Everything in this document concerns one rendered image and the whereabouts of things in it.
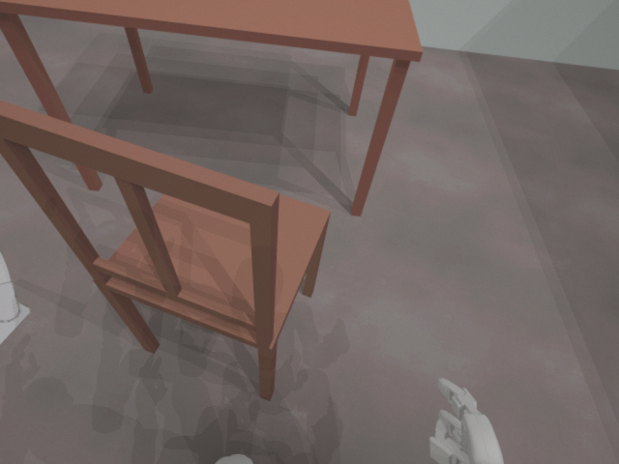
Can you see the robot right hand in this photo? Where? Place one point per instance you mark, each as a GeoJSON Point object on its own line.
{"type": "Point", "coordinates": [474, 440]}

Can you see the table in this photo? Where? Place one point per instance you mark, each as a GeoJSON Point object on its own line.
{"type": "Point", "coordinates": [379, 28]}

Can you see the robot left hand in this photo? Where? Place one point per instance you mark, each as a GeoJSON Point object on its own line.
{"type": "Point", "coordinates": [12, 313]}

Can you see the chair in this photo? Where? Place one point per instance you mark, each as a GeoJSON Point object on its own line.
{"type": "Point", "coordinates": [217, 251]}

